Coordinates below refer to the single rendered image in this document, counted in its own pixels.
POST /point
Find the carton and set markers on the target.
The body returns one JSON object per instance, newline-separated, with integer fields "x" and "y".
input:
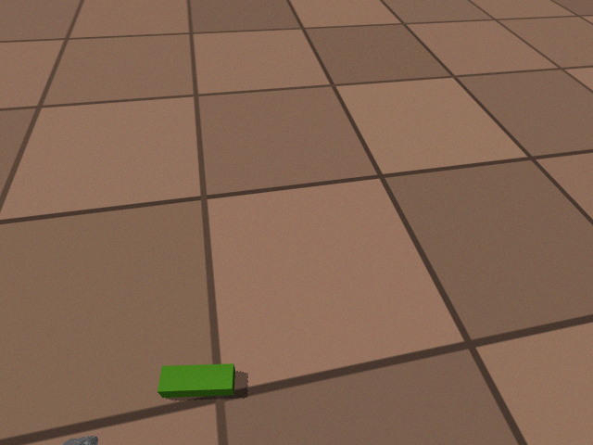
{"x": 196, "y": 380}

